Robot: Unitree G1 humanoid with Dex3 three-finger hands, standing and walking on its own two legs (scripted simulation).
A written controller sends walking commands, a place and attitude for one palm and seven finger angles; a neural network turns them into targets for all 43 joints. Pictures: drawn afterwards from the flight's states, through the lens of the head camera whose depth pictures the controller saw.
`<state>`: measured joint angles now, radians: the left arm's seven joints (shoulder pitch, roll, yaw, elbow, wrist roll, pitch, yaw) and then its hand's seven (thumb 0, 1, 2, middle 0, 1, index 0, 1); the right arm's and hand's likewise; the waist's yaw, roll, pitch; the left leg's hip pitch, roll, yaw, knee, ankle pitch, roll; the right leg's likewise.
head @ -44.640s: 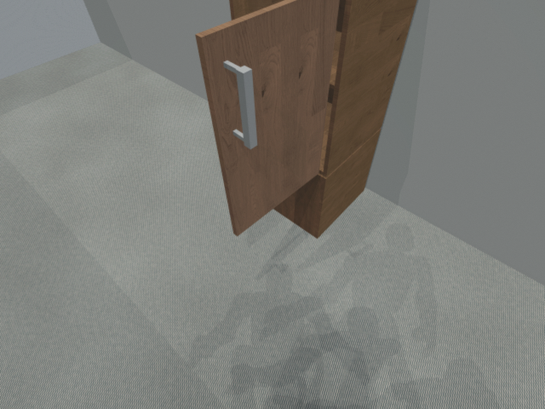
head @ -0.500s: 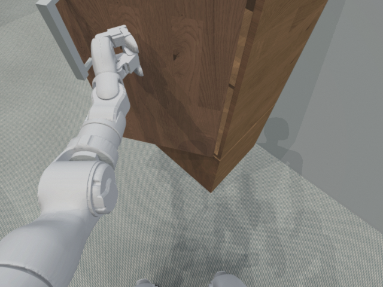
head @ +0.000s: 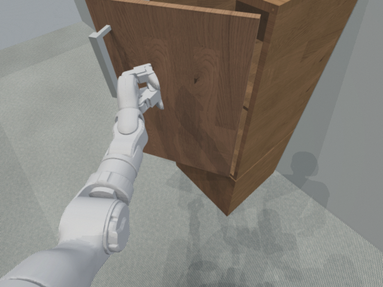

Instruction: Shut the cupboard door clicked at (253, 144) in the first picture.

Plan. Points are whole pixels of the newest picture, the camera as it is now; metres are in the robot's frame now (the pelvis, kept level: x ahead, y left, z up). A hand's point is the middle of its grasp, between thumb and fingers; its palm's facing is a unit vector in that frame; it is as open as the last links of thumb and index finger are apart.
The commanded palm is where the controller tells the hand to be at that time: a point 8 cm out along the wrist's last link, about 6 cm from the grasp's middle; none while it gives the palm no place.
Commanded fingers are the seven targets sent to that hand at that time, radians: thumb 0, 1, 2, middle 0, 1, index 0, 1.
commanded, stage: draw the hand back to the body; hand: left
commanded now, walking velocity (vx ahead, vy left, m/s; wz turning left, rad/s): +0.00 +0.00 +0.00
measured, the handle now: (112, 64) +0.64 +0.17 +0.13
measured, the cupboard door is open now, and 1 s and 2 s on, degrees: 29 29 29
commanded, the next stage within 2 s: step back with the hand held close in 1.44 s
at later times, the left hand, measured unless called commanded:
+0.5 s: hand (88, 155) +0.32 +0.15 +0.17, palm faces +0.09 -0.98 -0.17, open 3.1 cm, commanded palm +0.28 +0.21 +0.17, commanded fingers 0.00 0.90 0.90 -0.94 -1.11 -0.94 -1.11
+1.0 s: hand out of the picture +0.21 +0.28 +0.18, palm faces +0.43 -0.82 -0.38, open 5.6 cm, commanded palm +0.15 +0.32 +0.20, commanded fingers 0.00 0.90 0.90 -0.25 -0.36 -0.25 -0.36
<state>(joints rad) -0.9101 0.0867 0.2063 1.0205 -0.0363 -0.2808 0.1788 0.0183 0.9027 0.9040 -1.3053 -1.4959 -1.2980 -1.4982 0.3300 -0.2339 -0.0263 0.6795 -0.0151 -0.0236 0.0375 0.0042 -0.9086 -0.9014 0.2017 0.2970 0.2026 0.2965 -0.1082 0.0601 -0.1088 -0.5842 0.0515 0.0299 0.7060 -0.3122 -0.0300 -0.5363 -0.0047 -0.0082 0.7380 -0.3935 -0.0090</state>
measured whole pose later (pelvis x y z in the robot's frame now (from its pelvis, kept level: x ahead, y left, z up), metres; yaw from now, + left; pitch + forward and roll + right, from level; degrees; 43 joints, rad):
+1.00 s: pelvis +0.00 +0.02 +0.03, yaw +1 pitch -4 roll +0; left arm 0.39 0.33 0.29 -0.29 -0.07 -0.08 0.10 0.02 0.90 0.90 -0.53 -0.64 -0.52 -0.65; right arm 0.20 -0.21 0.04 0.64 0.02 -0.03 -0.08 0.01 -0.90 -0.90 0.20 0.30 0.21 0.30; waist 0.05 0.08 0.01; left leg -0.13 0.02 0.03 0.41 -0.20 0.00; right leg -0.06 -0.03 -0.02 0.39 -0.26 0.02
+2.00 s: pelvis -0.03 +0.04 +0.02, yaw +0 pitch +1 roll -1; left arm 0.54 0.46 0.42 -0.44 -0.08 -0.15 0.14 0.02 0.89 0.90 -0.22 -0.30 -0.21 -0.30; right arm 0.17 -0.23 0.00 0.56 0.03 0.04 -0.11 0.01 -0.91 -0.90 0.20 0.30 0.20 0.30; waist 0.00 0.03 -0.01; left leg -0.34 0.02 0.05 0.53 -0.21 0.03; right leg -0.26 -0.04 0.01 0.50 -0.25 0.05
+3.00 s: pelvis -0.24 +0.06 +0.02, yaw +6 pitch -1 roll -4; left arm 0.53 0.41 0.45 -0.53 -0.05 -0.19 0.18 0.02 0.89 0.90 -0.21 -0.30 -0.21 -0.30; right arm 0.24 -0.15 0.02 0.62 0.01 -0.11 -0.06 0.01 -0.90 -0.90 0.20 0.30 0.21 0.30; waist -0.01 0.00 -0.02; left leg -0.43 0.06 0.06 0.53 -0.15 0.04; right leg -0.30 0.08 -0.05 0.76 -0.46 0.00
